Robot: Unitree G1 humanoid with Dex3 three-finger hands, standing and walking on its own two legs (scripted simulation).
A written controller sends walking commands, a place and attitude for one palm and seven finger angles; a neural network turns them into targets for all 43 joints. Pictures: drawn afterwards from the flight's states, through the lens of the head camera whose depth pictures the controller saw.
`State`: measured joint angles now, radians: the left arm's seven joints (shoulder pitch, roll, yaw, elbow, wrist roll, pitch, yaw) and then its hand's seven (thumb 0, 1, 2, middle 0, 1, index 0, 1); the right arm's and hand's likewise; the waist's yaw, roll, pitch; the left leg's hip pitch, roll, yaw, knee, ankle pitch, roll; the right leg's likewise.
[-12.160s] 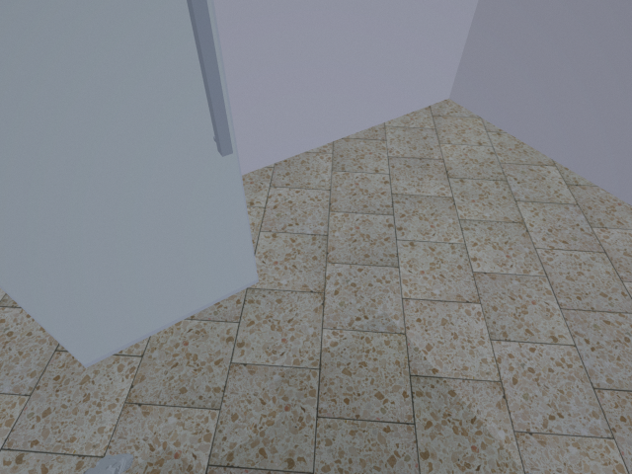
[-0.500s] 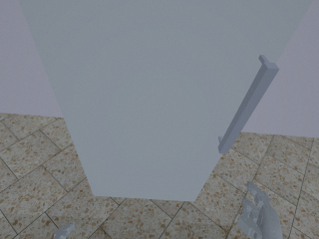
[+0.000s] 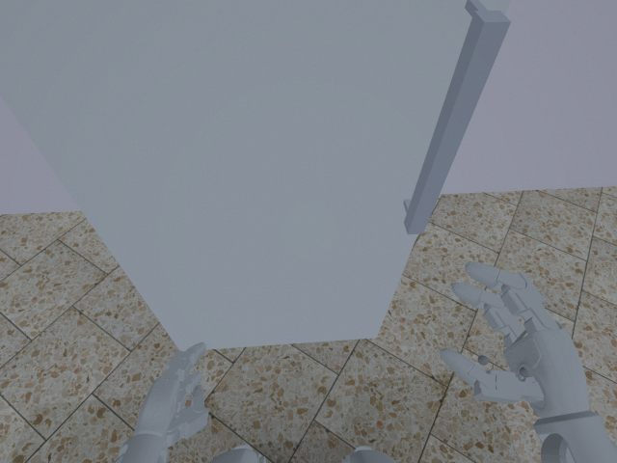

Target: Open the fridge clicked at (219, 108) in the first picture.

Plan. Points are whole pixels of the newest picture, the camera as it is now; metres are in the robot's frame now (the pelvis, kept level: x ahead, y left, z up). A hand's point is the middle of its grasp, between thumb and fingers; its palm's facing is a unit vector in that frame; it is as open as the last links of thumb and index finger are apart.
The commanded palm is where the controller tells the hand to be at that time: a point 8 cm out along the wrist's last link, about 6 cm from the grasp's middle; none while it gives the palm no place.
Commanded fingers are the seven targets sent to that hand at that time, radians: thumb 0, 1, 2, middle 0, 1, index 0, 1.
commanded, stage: raise the hand to about handle height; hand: right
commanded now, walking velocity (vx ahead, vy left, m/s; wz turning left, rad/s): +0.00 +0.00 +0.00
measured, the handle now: (437, 139) +0.50 -0.16 +0.15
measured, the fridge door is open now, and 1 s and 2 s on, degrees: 0 0 0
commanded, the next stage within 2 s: move the hooked fingers beside the handle in 1.40 s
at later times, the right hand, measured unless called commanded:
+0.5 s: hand (563, 291) +0.28 -0.25 +0.14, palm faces -0.01 +1.00 -0.08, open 13.2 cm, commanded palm +0.25 -0.30 +0.15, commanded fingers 0.00 0.50 -0.30 0.30 1.20 0.30 1.20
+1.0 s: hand out of the picture +0.32 -0.29 +0.21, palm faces +0.01 +1.00 -0.09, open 14.0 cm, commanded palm +0.27 -0.33 +0.20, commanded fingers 0.00 0.50 -0.30 0.30 1.20 0.30 1.20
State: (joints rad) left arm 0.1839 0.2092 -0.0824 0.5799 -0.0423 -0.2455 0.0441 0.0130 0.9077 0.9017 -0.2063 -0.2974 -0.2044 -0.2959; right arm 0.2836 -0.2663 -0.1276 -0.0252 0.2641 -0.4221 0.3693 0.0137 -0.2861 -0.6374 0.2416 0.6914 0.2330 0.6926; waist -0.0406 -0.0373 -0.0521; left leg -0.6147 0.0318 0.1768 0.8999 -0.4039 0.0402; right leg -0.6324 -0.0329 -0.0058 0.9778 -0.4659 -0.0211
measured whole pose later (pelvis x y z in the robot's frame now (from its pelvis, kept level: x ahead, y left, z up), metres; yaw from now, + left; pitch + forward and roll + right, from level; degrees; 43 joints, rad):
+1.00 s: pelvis +0.03 -0.01 +0.05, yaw +1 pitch -1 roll +1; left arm 0.25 0.28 -0.09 0.63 -0.07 -0.25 0.10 0.02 0.91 0.90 -0.21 -0.30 -0.21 -0.30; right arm -0.14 -0.50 -0.46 0.25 0.34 0.07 0.51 -0.01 0.50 -0.30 0.30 1.19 0.30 1.20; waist -0.05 -0.05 -0.01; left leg -0.24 0.02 0.13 0.50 -0.25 0.01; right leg -0.23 -0.01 -0.05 0.56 -0.32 -0.04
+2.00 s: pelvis +0.03 +0.00 +0.05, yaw +2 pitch +1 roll +0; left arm 0.26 0.29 -0.07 0.62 -0.07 -0.24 0.10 0.01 0.91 0.90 -0.21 -0.30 -0.20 -0.30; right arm -0.23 -0.47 -0.44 0.39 0.30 0.04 0.46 -0.01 0.50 -0.30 0.31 1.20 0.30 1.20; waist -0.01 -0.05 -0.01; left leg -0.28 0.01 0.11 0.53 -0.26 0.03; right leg -0.25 -0.02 -0.07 0.55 -0.31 -0.02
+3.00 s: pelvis +0.03 +0.00 +0.05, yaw +3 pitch +5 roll +1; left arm 0.32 0.30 -0.05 0.64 -0.06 -0.15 0.09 0.01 0.91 0.90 -0.21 -0.30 -0.20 -0.30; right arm -0.50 -0.48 -0.39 0.70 0.23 -0.05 0.41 -0.01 0.50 -0.30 0.31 1.20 0.30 1.20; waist 0.04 -0.04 -0.04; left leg -0.36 0.01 0.10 0.54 -0.26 0.02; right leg -0.33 -0.01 -0.08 0.56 -0.32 -0.03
